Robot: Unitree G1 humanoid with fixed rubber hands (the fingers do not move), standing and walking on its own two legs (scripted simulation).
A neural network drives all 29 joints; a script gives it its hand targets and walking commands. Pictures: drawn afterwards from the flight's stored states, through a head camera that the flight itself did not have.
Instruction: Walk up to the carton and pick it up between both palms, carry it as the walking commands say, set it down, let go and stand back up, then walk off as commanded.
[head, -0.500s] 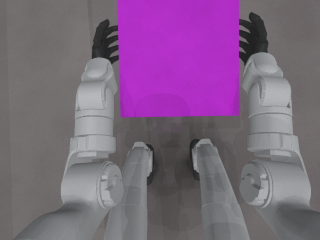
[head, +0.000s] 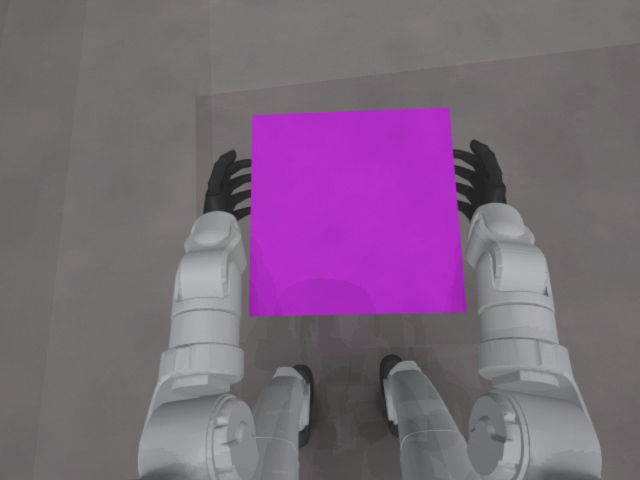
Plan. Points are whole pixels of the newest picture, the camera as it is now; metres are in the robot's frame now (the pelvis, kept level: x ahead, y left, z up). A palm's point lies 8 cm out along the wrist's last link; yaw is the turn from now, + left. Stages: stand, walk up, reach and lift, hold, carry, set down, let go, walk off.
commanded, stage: reach and lift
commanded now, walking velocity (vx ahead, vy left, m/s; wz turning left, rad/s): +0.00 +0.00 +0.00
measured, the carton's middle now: (350, 226) +0.41 -0.02 -0.09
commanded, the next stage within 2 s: hold in 1.92 s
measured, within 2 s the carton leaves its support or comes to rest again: neither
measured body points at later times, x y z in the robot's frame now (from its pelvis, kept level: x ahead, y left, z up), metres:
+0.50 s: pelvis +0.10 -0.01 +0.05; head +0.07 -0.01 +0.49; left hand +0.42 +0.14 +0.06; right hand +0.40 -0.18 +0.07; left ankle +0.10 +0.12 -0.69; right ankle +0.12 -0.15 -0.69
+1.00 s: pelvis +0.09 +0.00 +0.05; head +0.06 +0.00 +0.50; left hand +0.39 +0.15 +0.08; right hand +0.38 -0.17 +0.08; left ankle +0.10 +0.12 -0.70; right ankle +0.12 -0.15 -0.69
